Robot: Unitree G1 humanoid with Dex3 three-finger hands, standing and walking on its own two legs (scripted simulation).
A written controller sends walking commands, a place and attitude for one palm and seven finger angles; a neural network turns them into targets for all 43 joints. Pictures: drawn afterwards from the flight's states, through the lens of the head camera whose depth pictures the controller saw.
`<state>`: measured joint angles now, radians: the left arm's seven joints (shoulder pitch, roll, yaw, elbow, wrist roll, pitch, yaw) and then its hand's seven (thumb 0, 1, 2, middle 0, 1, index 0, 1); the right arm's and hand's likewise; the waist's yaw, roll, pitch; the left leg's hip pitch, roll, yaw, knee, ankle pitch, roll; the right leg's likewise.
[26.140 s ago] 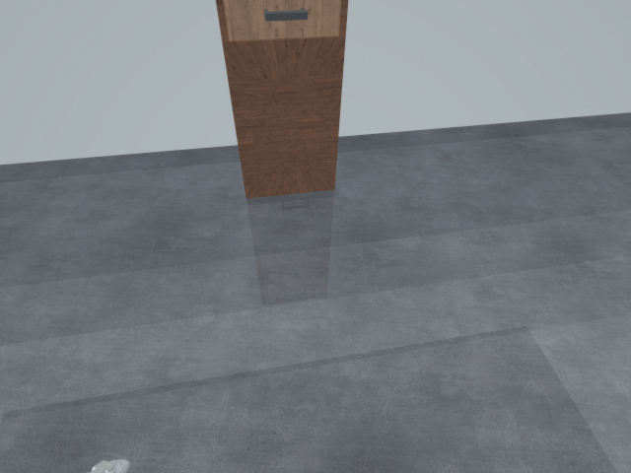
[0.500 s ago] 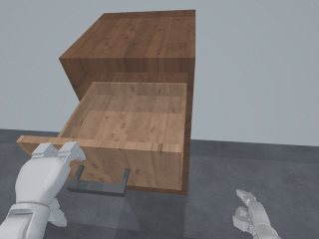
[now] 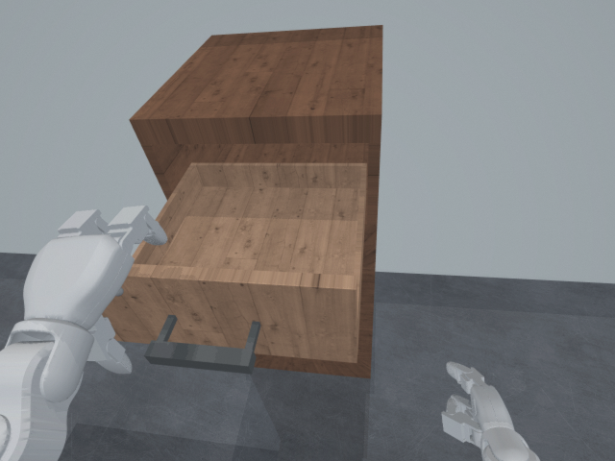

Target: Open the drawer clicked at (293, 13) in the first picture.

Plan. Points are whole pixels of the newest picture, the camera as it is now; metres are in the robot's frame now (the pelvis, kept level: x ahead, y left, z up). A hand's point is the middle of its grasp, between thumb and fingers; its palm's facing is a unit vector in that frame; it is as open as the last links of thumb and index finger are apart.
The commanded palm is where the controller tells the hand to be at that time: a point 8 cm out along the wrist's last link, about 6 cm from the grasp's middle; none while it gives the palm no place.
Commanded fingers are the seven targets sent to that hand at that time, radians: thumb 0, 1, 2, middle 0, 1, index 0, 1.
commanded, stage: lift the hand off the handle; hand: left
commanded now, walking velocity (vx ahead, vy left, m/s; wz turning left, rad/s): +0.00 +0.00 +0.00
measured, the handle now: (206, 341) +0.24 +0.19 +0.04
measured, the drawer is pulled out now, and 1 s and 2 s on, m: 0.30 0.30 0.30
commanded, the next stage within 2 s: draw the hand back to the body in 0.22 s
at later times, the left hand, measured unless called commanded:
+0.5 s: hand (116, 295) +0.21 +0.24 +0.18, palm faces +0.15 -0.03 -0.99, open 13.8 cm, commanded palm +0.17 +0.24 +0.24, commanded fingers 0.00 -0.50 0.30 -0.30 -1.20 -0.30 -1.20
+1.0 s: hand (101, 297) +0.20 +0.24 +0.20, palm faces +0.29 -0.46 -0.84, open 13.8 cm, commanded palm +0.15 +0.26 +0.24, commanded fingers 0.00 -0.32 0.38 -0.29 -1.09 -0.29 -1.09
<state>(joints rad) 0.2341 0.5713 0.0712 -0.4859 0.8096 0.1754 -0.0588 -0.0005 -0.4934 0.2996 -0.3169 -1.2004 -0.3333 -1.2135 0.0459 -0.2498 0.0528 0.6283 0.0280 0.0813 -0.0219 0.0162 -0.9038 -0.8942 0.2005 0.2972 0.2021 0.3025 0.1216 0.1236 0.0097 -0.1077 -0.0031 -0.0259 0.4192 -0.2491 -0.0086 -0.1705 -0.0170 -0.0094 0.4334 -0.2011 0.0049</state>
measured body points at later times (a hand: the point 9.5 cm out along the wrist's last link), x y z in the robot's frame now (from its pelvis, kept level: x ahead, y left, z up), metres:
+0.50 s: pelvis +0.00 -0.01 +0.00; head -0.01 -0.06 +0.44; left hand +0.20 +0.24 +0.23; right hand +0.23 -0.21 -0.09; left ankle -0.01 +0.13 -0.74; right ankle +0.02 -0.12 -0.74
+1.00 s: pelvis +0.00 +0.00 +0.00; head -0.01 -0.04 +0.44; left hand +0.18 +0.26 +0.24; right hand +0.23 -0.20 -0.09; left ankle -0.01 +0.13 -0.74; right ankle +0.02 -0.12 -0.74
